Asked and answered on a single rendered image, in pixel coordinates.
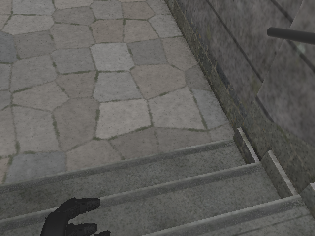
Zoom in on robot left hand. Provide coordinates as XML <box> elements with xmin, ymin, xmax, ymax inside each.
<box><xmin>40</xmin><ymin>198</ymin><xmax>110</xmax><ymax>236</ymax></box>

